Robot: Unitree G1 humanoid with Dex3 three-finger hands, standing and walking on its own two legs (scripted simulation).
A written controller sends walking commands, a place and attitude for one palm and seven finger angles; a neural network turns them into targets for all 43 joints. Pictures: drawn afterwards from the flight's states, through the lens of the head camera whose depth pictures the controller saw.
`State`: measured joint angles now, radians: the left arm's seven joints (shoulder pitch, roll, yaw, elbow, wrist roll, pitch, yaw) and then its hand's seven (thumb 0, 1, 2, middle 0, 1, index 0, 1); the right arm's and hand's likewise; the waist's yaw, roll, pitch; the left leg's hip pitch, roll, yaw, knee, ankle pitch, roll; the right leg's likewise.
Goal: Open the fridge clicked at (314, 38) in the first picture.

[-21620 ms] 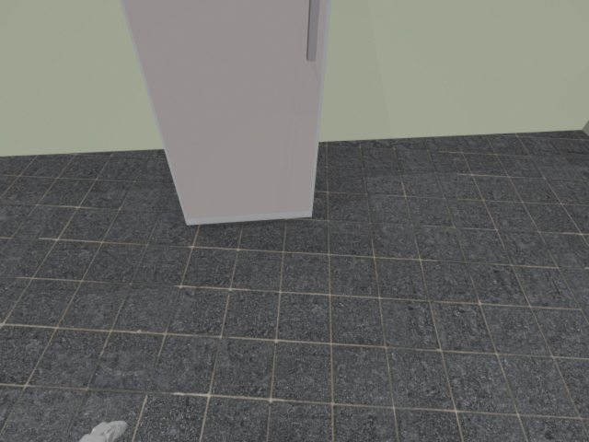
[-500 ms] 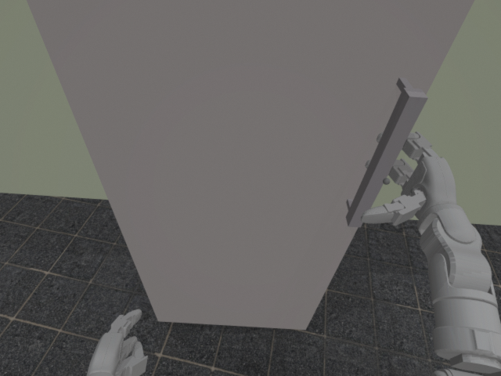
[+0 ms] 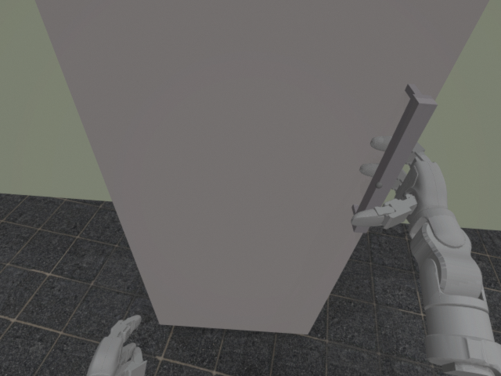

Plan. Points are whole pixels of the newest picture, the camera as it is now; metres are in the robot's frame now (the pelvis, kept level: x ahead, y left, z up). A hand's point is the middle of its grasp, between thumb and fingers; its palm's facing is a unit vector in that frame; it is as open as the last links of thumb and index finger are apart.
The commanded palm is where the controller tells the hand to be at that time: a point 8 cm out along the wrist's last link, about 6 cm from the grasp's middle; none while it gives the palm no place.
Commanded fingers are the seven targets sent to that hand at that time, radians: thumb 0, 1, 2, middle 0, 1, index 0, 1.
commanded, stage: slide the fingers in behind the handle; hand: right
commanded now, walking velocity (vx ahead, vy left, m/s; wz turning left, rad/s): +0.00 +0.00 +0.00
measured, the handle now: (382, 167) +0.42 -0.18 +0.16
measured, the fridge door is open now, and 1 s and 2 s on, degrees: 0 0 0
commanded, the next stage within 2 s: grip the handle and tug to test in 0.76 s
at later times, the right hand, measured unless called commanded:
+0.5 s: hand (379, 186) +0.36 -0.16 +0.17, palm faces +0.01 +1.00 -0.02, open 14.2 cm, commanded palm +0.34 -0.20 +0.17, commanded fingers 0.00 0.50 -0.30 0.30 1.20 0.30 1.20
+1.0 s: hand (377, 185) +0.37 -0.16 +0.17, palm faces +0.00 +1.00 -0.01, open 13.7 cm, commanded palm +0.34 -0.21 +0.17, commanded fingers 0.00 0.13 -0.46 0.34 1.25 0.34 1.25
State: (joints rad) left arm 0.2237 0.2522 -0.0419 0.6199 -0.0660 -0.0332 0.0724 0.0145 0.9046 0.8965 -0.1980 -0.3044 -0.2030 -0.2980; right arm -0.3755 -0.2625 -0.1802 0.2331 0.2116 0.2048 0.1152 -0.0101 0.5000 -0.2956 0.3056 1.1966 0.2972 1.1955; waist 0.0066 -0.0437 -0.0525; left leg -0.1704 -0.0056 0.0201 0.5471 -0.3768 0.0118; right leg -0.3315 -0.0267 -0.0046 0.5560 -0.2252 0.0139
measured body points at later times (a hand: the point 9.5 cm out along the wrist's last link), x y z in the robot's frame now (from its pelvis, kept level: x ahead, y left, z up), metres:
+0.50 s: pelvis +0.00 +0.00 +0.00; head -0.02 +0.02 +0.45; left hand +0.18 +0.24 -0.09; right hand +0.35 -0.21 +0.18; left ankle -0.05 +0.11 -0.73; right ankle +0.04 -0.13 -0.73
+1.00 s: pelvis +0.00 +0.00 +0.00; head -0.02 +0.01 +0.45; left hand +0.16 +0.24 -0.09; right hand +0.36 -0.21 +0.17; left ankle -0.05 +0.11 -0.73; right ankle +0.04 -0.13 -0.73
